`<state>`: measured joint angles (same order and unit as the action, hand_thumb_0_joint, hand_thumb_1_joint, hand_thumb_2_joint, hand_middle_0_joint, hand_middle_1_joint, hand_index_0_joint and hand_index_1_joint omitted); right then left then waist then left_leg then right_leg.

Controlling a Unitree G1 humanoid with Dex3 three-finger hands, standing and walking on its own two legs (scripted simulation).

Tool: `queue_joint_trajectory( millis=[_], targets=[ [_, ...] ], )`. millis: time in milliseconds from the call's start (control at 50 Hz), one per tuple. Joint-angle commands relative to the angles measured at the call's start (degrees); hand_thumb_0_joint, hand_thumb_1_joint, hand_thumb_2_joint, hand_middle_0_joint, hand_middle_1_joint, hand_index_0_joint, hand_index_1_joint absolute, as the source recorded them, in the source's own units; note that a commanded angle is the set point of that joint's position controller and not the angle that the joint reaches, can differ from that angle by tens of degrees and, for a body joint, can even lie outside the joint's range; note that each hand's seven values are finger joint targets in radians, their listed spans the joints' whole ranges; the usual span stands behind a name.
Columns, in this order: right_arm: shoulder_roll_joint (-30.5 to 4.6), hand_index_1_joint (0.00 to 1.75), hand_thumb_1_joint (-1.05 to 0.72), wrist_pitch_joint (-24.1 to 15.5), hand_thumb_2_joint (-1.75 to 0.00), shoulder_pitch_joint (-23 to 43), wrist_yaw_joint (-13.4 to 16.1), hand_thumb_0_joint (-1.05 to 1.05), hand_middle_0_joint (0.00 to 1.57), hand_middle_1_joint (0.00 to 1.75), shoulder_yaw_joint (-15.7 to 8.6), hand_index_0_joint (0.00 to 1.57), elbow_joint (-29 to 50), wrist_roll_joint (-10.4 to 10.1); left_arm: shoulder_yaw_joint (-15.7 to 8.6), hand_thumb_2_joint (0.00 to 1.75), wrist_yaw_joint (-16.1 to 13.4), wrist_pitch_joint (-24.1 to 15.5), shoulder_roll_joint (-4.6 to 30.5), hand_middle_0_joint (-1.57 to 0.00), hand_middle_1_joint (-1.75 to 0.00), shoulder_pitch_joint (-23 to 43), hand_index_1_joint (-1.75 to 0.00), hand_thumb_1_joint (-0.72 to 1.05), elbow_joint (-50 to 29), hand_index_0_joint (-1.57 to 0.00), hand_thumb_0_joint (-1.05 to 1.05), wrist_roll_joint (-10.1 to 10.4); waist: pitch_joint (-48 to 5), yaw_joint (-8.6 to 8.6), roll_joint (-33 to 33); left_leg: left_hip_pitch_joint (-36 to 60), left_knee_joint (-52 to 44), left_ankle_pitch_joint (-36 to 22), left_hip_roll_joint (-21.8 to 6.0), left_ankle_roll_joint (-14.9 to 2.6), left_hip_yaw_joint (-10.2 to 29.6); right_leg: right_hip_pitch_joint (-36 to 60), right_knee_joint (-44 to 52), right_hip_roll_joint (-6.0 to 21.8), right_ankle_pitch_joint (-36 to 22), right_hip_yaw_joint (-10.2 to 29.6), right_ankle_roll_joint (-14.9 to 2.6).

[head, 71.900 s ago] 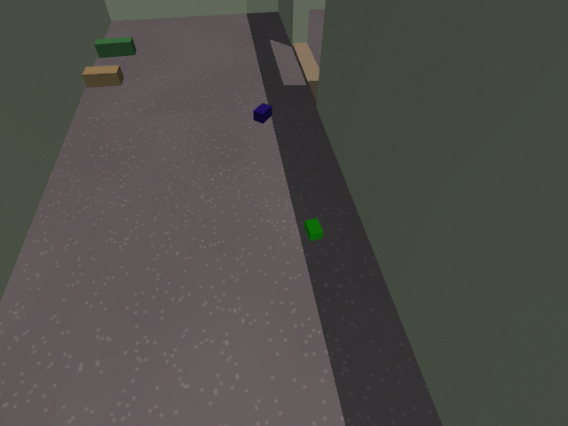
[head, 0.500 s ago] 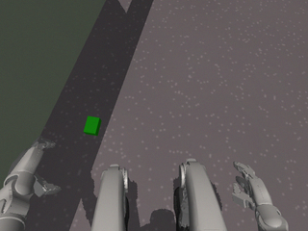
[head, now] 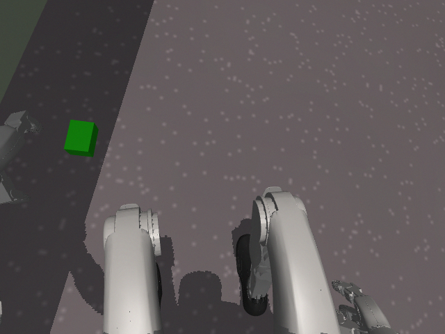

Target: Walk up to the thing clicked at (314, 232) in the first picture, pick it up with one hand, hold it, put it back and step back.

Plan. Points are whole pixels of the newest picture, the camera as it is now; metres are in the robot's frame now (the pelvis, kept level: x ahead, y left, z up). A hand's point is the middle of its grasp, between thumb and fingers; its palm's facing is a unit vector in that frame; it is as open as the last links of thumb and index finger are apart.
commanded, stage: rise first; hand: left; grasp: from above
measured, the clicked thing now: (82, 138) +0.54 +0.30 -0.35
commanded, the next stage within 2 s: approach in 1.02 s
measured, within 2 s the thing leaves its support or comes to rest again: neither
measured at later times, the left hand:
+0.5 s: hand (28, 152) +0.45 +0.34 -0.19, palm faces -0.51 -0.08 -0.86, open 13.9 cm
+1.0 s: hand (39, 148) +0.47 +0.34 -0.22, palm faces -0.49 -0.02 -0.87, open 14.0 cm
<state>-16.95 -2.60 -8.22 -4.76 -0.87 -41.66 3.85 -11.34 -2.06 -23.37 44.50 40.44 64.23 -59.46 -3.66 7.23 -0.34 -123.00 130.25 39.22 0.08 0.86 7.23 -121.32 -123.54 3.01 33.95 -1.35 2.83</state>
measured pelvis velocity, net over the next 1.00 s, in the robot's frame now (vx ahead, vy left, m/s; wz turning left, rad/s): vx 0.01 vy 0.01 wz -0.06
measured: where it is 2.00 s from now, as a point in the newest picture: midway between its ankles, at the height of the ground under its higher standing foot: (202, 301)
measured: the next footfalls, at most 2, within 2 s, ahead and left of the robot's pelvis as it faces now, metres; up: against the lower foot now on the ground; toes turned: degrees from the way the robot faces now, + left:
none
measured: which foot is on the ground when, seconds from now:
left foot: down 0.00-1.00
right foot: down 0.00-1.00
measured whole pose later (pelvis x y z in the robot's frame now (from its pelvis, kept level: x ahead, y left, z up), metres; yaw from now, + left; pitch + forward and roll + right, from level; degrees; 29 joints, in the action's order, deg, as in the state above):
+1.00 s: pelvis +0.01 +0.01 -0.06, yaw -3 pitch +32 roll -11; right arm -16.4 4.2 -6.3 -8.1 4.8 -41.2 10.7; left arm -10.5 -19.4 -31.7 56.8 55.3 83.7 -82.6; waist 0.9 14.0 -2.6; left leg -133.0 142.2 41.5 0.8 -0.1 9.5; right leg -129.7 -132.9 1.9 35.3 -2.0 4.1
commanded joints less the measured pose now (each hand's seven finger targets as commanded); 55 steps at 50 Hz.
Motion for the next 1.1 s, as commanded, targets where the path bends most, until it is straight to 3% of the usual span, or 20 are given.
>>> queue_joint_trajectory(
  millis=[0, 20, 60, 100, 140, 200, 240, 300, 440, 460, 520, 540, 580, 600, 620, 660, 760, 940, 1080],
  targets=[
    [-13.35, 0.30, -0.84, 0.02, -0.88, -7.66, -0.29, 0.00, 0.20, 0.30, -3.61, 0.20, 2.68, 0.42, -3.15, 0.96, -4.16, -2.42, 19.60, -0.03, -0.96, 16.42, -0.93, -0.43, -5.14, -0.05, 0.00, -1.81, -34.44, -0.55, 13.80, 25.32, -17.83, -1.90, 1.15, -1.87, -2.73, 12.91, 9.03, -1.73, -0.70, -5.60, -4.43],
    [-13.62, 0.30, -0.85, 0.26, -0.88, -7.79, -0.45, 0.00, 0.20, 0.30, -3.53, 0.20, 2.79, 0.67, -3.46, 0.95, -4.80, -2.91, 21.06, -0.04, -0.96, 17.70, -0.93, -0.43, -5.09, -0.06, 0.00, -2.81, -34.34, -0.16, 14.88, 25.90, -17.34, -2.24, 1.08, -1.83, -2.46, 11.87, 8.43, -1.82, -0.94, -5.81, -4.54],
    [-13.68, 0.30, -0.86, 0.76, -0.89, -7.89, -0.82, 0.00, 0.20, 0.30, -3.08, 0.20, 2.52, 1.16, -2.31, 0.95, -6.29, -3.62, 20.01, -0.04, -0.96, 19.45, -0.93, -0.44, -3.34, -0.06, 0.00, -4.42, -33.50, 0.62, 15.40, 25.49, -16.53, -2.33, 1.18, -1.59, -2.13, 10.18, 7.55, -1.79, -1.16, -6.07, -4.56],
    [-14.21, 0.30, -0.86, 1.28, -0.89, -8.31, -1.18, 0.00, 0.20, 0.30, -2.80, 0.20, 2.22, 1.78, -2.92, 0.94, -8.15, -4.20, 21.63, -0.04, -0.96, 22.09, -0.93, -0.44, -3.42, -0.06, 0.00, -6.50, -34.64, 0.98, 17.77, 26.77, -15.71, -4.31, 1.23, -1.24, -2.07, 9.21, 6.66, -1.57, -2.57, -6.02, -4.52],
    [-14.48, 0.30, -0.86, 1.87, -0.89, -8.74, -1.47, 0.00, 0.20, 0.30, -2.65, 0.20, 1.94, 2.15, -2.03, 0.95, -9.81, -4.28, 21.13, -0.04, -0.95, 22.75, -0.92, -0.44, -1.67, -0.06, 0.00, -8.24, -35.17, 1.65, 18.71, 27.75, -15.04, -5.76, 1.19, -0.98, -1.86, 8.09, 5.84, -1.52, -3.32, -6.25, -4.56],
    [-14.43, 0.30, -0.88, 2.75, -0.89, -9.21, -1.84, 0.00, 0.20, 0.30, -2.45, 0.20, 1.32, 2.80, -0.60, 0.94, -11.91, -3.76, 19.90, -0.05, -0.95, 24.24, -0.92, -0.44, 0.78, -0.07, 0.00, -9.96, -34.90, 2.83, 18.71, 27.03, -13.69, -6.93, 1.47, -1.18, -2.40, 7.98, 5.76, -1.39, -4.28, -6.21, -4.39],
    [-14.98, 0.30, -0.88, 3.09, -0.89, -9.57, -1.99, 0.00, 0.20, 0.30, -2.84, 0.20, 1.23, 3.13, -1.04, 0.93, -12.93, -3.34, 21.55, -0.04, -0.96, 25.67, -0.93, -0.44, 1.57, -0.07, 0.00, -11.41, -35.96, 3.12, 18.69, 27.76, -13.68, -6.80, 1.40, -1.11, -1.88, 7.05, 5.21, -1.36, -4.15, -6.61, -4.32],
    [-14.93, 0.30, -0.89, 3.62, -0.90, -10.14, -2.14, 0.00, 0.20, 0.30, -3.00, 0.20, 1.04, 3.61, 0.16, 0.92, -13.35, -2.77, 20.96, -0.04, -0.97, 27.30, -0.93, -0.43, 2.37, -0.08, 0.00, -12.74, -37.38, 3.92, 19.17, 28.91, -12.62, -8.75, 1.40, -1.14, -1.88, 6.94, 4.74, -1.40, -5.16, -6.68, -4.27],
    [-15.05, 0.30, -0.91, 4.92, -0.90, -10.10, -2.72, 0.00, 0.20, 0.30, -2.41, 0.20, 1.17, 4.64, 0.08, 0.90, -13.49, -3.01, 22.09, -0.05, -0.97, 27.44, -0.93, -0.43, 4.99, -0.09, 0.00, -14.45, -36.93, 4.57, 19.93, 30.25, -11.29, -13.14, 1.10, -0.96, -0.71, 5.31, 3.11, -1.39, -6.52, -7.11, -3.99],
    [-15.14, 0.30, -0.91, 5.11, -0.90, -10.09, -2.73, 0.00, 0.20, 0.30, -2.27, 0.20, 1.10, 4.68, -0.72, 0.90, -13.73, -3.31, 23.69, -0.05, -0.98, 28.78, -0.93, -0.43, 4.29, -0.09, 0.00, -14.57, -36.95, 4.46, 20.29, 29.38, -10.81, -13.20, 1.27, -1.05, -1.06, 6.18, 3.02, -1.30, -6.97, -6.89, -3.93],
    [-14.52, 0.30, -0.91, 5.69, -0.90, -9.79, -2.94, 0.00, 0.20, 0.30, -1.41, 0.20, 1.57, 5.37, -0.66, 0.92, -13.88, -4.23, 23.90, -0.06, -0.96, 28.06, -0.93, -0.45, 5.55, -0.08, 0.00, -15.63, -36.72, 5.07, 18.33, 25.75, -8.49, -13.78, 1.75, -1.94, -2.71, 9.36, 3.42, -1.90, -8.37, -6.48, -3.87],
    [-14.62, 0.30, -0.91, 5.91, -0.90, -9.60, -2.79, 0.00, 0.20, 0.30, -1.40, 0.20, 1.47, 5.31, -2.24, 0.92, -14.23, -4.43, 25.97, -0.07, -0.95, 27.02, -0.92, -0.45, 7.31, -0.09, 0.00, -15.97, -36.84, 5.05, 17.08, 24.32, -7.82, -12.96, 1.88, -2.30, -3.16, 10.45, 3.71, -2.09, -8.05, -6.16, -3.84],
    [-13.90, 0.30, -0.91, 6.03, -0.90, -9.66, -2.96, 0.00, 0.20, 0.30, -0.64, 0.20, 1.36, 5.70, -0.46, 0.93, -14.20, -5.32, 24.02, -0.06, -0.96, 28.20, -0.93, -0.46, 6.69, -0.08, 0.00, -15.99, -35.12, 5.36, 17.76, 23.53, -7.93, -12.43, 1.81, -2.20, -3.19, 9.85, 3.58, -2.06, -7.46, -6.05, -3.98],
    [-14.48, 0.30, -0.91, 6.14, -0.90, -9.49, -2.88, 0.00, 0.20, 0.30, -0.92, 0.20, 1.40, 5.79, -1.36, 0.93, -14.56, -5.82, 25.91, -0.06, -0.95, 30.13, -0.92, -0.46, 5.15, -0.08, 0.00, -16.57, -36.59, 5.41, 18.11, 24.22, -7.82, -12.17, 1.65, -2.21, -2.84, 9.28, 3.41, -2.18, -7.41, -6.27, -4.03],
    [-14.62, 0.30, -0.91, 6.25, -0.90, -10.01, -2.92, 0.00, 0.20, 0.30, -0.51, 0.20, 1.13, 5.87, -1.19, 0.94, -14.80, -5.76, 25.41, -0.06, -0.94, 27.67, -0.92, -0.48, 8.48, -0.08, 0.00, -16.88, -34.52, 5.34, 18.20, 24.99, -7.93, -12.70, 1.47, -1.99, -2.19, 7.53, 2.88, -2.05, -7.09, -6.39, -4.03],
    [-14.97, 0.30, -0.91, 6.42, -0.90, -9.67, -3.01, 0.00, 0.20, 0.30, -0.36, 0.20, 1.33, 6.16, -1.08, 0.95, -15.23, -6.85, 25.77, -0.05, -0.95, 28.95, -0.93, -0.48, 7.33, -0.07, 0.00, -16.84, -35.52, 5.73, 19.82, 26.99, -7.68, -14.71, 1.16, -1.65, -1.44, 6.61, 1.85, -2.11, -8.10, -6.72, -4.03],
    [-14.82, 0.30, -0.91, 7.05, -0.90, -9.85, -3.01, 0.00, 0.20, 0.30, 0.13, 0.20, 1.09, 6.83, -2.06, 0.94, -17.03, -8.13, 28.15, -0.06, -0.95, 29.97, -0.93, -0.47, 8.99, -0.08, 0.00, -18.85, -35.40, 6.41, 18.51, 23.31, -5.34, -13.01, 1.46, -2.32, -2.90, 9.26, 2.25, -2.69, -8.09, -6.08, -3.89],
    [-14.77, 0.30, -0.90, 7.00, -0.90, -8.99, -2.59, 0.00, 0.20, 0.30, 1.01, 0.20, 0.66, 7.00, -1.27, 0.94, -20.29, -8.57, 29.77, -0.05, -0.99, 30.73, -0.96, -0.47, 11.65, -0.07, 0.00, -21.61, -33.47, 7.04, 18.56, 19.85, -4.20, -8.73, 1.57, -2.69, -3.19, 8.10, 1.91, -3.32, -5.54, -6.13, -3.96],
    [-15.17, 0.30, -0.90, 6.10, -0.90, -9.49, -2.45, 0.00, 0.20, 0.30, 0.79, 0.20, 0.66, 6.88, -1.32, 0.92, -21.85, -6.68, 30.09, -0.05, -1.01, 31.42, -0.97, -0.46, 12.52, -0.08, 0.00, -22.06, -33.88, 7.40, 19.22, 21.21, -4.02, -10.66, 1.53, -2.46, -3.10, 6.68, 1.10, -3.23, -6.85, -7.11, -3.73]
  ],
)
